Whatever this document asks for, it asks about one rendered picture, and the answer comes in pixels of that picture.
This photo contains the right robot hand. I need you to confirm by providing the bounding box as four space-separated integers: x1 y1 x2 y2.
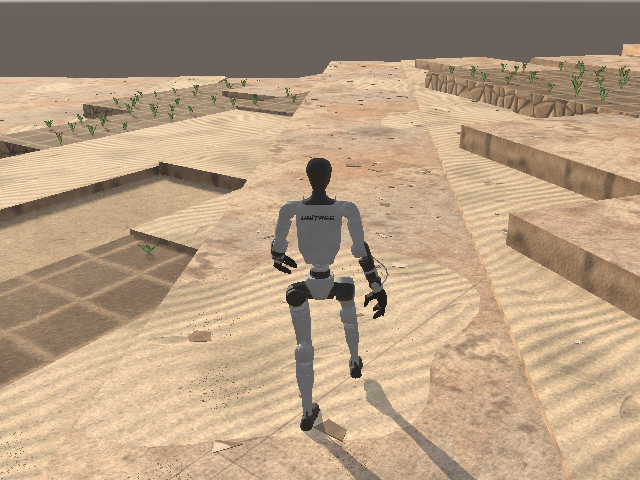
364 289 387 319

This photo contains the left robot hand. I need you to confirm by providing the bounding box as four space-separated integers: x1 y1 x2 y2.
273 253 297 274

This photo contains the left robot forearm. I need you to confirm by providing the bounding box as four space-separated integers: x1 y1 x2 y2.
271 238 285 264

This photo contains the robot left upper arm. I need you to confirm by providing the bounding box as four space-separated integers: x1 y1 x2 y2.
272 201 299 253

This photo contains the robot left foot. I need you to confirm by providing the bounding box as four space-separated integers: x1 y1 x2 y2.
300 403 320 431

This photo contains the robot right upper arm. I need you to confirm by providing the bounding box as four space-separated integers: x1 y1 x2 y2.
339 201 367 258

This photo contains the right robot forearm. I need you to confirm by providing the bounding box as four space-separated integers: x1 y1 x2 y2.
358 242 383 293

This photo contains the left robot shin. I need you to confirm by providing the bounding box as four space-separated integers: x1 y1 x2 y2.
294 345 314 416

